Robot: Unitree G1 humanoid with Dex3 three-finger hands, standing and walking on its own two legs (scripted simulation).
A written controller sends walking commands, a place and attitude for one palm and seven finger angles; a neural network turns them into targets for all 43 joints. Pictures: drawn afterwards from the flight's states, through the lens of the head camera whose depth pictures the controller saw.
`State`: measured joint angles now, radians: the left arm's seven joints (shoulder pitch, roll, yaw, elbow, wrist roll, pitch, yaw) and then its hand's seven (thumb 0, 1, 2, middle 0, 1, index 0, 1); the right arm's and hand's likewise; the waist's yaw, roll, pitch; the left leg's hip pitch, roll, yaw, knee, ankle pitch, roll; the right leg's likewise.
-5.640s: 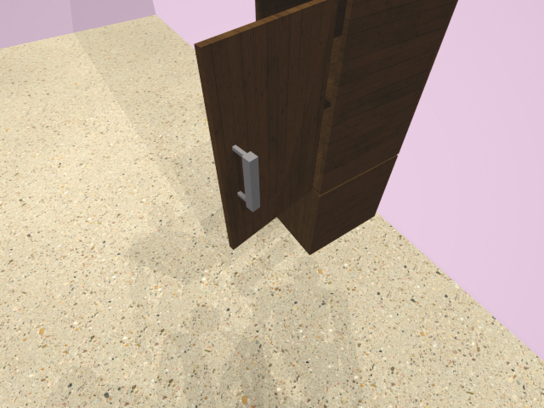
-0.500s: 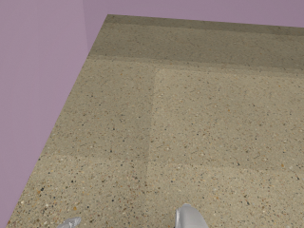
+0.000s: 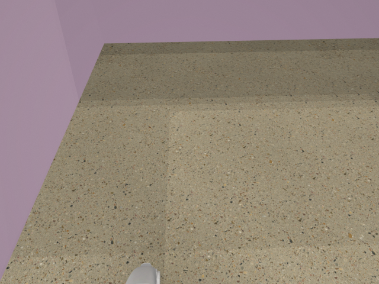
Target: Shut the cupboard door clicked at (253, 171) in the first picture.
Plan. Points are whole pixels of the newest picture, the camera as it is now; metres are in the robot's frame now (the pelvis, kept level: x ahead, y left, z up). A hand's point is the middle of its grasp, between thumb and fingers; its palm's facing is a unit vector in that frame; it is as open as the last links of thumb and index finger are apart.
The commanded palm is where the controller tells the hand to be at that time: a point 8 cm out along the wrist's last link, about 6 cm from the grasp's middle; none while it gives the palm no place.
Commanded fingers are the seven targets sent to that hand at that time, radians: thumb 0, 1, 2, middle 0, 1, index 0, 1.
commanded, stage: walk to a spot facing it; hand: left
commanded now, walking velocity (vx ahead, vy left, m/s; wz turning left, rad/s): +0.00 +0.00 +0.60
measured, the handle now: out of the picture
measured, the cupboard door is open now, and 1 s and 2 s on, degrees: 100 100 100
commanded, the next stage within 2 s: none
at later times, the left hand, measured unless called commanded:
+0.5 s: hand (110, 268) +0.19 +0.22 -0.18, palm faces +0.27 -0.94 -0.21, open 7.4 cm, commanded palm none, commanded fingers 0.00 0.90 0.90 -0.20 -0.30 -0.20 -0.30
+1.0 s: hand out of the picture +0.14 +0.13 -0.16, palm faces +0.54 -0.80 -0.28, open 7.3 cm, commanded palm none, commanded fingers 0.00 0.90 0.90 -0.20 -0.30 -0.20 -0.30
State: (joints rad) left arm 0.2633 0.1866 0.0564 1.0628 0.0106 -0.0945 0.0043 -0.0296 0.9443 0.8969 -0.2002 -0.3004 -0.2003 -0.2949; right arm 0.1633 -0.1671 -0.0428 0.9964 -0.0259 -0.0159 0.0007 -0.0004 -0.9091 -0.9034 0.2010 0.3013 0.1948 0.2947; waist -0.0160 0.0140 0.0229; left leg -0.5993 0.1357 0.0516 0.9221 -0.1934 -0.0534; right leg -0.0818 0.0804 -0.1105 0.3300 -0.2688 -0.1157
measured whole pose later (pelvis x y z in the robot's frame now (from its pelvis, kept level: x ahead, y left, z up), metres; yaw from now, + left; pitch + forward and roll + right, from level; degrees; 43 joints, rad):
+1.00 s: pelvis +0.22 -0.06 +0.00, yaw +34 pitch +1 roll +3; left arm 0.25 0.20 0.03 0.91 0.02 -0.01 0.03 0.00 0.92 0.90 -0.20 -0.30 -0.20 -0.30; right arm 0.06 -0.28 -0.07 0.93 -0.02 0.09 0.02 0.00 -0.91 -0.90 0.20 0.30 0.19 0.29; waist 0.00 -0.02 0.12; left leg -0.47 0.03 0.07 0.91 -0.40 -0.07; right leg -0.15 -0.10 -0.25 0.50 -0.37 -0.04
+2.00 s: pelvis +0.27 -0.08 -0.01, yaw +69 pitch +0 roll +2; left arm 0.24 0.21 0.04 0.90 0.03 0.00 0.02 0.00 0.91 0.90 -0.20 -0.30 -0.20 -0.30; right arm 0.08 -0.25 -0.07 0.94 -0.02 0.09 0.03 0.00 -0.91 -0.90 0.20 0.30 0.19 0.29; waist 0.01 -0.03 0.13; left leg -0.40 0.03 0.08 0.81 -0.43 -0.06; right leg -0.18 -0.13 -0.27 0.55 -0.36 -0.01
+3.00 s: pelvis +0.31 -0.06 -0.01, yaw +105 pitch +0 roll +2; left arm 0.25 0.23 0.06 0.91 0.03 0.00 0.02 0.00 0.91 0.90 -0.20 -0.30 -0.20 -0.30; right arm 0.07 -0.25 -0.07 0.93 -0.02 0.08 0.03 0.00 -0.91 -0.90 0.20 0.30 0.19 0.29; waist 0.02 -0.04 0.12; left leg -0.36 0.02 0.09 0.74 -0.41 -0.05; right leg -0.18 -0.15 -0.29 0.58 -0.39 0.00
